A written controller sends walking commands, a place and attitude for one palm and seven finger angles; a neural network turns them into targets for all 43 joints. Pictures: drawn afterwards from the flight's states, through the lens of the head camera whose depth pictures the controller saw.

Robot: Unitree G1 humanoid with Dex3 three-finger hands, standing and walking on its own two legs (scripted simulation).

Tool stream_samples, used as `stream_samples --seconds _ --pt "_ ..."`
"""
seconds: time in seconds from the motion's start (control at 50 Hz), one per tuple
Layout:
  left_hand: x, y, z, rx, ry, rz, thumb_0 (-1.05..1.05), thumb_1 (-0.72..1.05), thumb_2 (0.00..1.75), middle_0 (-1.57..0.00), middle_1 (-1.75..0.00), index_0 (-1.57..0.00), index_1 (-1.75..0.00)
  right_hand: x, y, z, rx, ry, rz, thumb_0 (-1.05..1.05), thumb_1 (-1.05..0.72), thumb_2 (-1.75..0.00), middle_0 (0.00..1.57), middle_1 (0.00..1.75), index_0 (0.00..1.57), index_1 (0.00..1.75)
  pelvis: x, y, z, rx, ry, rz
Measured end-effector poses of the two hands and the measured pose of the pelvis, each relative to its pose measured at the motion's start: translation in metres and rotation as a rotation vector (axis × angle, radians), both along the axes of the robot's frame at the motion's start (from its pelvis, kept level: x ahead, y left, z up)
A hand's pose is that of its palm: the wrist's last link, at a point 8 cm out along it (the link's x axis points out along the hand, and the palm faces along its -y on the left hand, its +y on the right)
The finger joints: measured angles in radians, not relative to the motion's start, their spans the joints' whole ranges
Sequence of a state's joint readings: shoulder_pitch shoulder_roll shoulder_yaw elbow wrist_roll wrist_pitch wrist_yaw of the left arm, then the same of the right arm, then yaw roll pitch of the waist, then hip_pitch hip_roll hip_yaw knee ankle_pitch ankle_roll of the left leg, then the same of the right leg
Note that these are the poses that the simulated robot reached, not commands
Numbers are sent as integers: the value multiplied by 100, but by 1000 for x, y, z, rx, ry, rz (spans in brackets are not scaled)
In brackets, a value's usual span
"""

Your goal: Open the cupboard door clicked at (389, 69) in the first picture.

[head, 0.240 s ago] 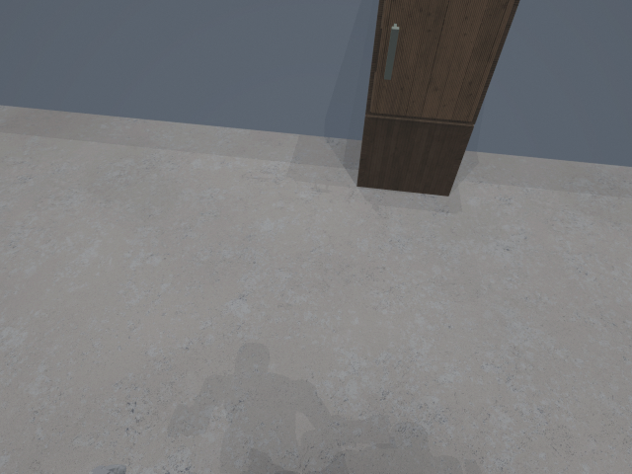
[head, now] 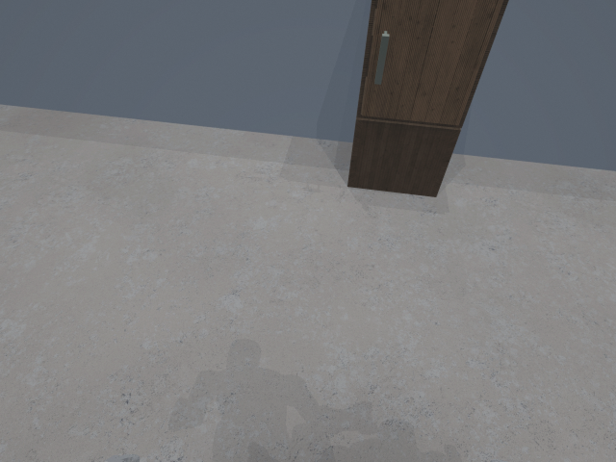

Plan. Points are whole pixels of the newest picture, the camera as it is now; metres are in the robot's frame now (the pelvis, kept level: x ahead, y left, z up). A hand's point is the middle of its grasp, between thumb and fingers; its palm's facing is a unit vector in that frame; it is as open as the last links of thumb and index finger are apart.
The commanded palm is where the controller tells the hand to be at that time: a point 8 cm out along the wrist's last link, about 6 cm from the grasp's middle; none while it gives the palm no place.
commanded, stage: stand and wait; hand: left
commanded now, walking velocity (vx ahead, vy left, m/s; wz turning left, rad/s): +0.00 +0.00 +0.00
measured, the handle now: (381, 57) +1.49 -0.19 -0.09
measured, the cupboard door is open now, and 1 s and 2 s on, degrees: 0 0 0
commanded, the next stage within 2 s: look at it before walking up in 0.58 s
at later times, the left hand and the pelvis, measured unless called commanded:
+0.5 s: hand out of the picture +0.06 +0.25 -0.15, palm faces -0.02 -0.94 -0.33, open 7.4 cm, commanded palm none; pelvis -0.01 +0.00 +0.00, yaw +0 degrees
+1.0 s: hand out of the picture +0.07 +0.24 -0.15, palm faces -0.02 -0.95 -0.32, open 7.4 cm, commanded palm none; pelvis -0.01 +0.00 +0.01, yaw +0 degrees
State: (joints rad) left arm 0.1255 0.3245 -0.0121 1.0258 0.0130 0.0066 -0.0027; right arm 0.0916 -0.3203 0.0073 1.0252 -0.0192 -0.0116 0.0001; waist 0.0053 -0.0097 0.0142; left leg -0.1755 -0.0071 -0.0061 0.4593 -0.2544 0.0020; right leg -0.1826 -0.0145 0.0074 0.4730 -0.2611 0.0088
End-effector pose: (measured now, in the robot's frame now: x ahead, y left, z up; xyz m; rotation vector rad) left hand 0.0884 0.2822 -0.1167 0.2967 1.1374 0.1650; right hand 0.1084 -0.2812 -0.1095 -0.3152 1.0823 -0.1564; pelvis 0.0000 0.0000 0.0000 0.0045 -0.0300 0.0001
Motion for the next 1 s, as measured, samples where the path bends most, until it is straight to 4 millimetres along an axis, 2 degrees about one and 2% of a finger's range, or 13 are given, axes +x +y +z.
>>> stream_samples --seconds 0.28,0.42,0.76,1.0 --pt "-27 4 -4 7 76 26 1 90 89 -21 -30 -21 -30 -34 -14 -3 -23 101 -35 1 -90 -90 20 30 20 30 -5 -3 2 -3 -1 3" --pt "-33 8 -3 18 94 30 1 90 89 -21 -30 -21 -30 -46 -17 -4 -26 132 -47 1 -90 -90 20 30 20 30 -6 -3 3 -3 -2 3" --pt "-24 6 1 13 61 18 0 90 89 -21 -30 -21 -30 -40 -13 -2 -14 105 -41 1 -90 -90 20 30 20 30 -8 -3 5 -2 -6 1" --pt "-28 5 0 11 70 24 0 90 89 -21 -30 -21 -30 -39 -14 -1 -18 105 -38 1 -90 -90 20 30 20 30 -8 -3 6 -3 -7 3"
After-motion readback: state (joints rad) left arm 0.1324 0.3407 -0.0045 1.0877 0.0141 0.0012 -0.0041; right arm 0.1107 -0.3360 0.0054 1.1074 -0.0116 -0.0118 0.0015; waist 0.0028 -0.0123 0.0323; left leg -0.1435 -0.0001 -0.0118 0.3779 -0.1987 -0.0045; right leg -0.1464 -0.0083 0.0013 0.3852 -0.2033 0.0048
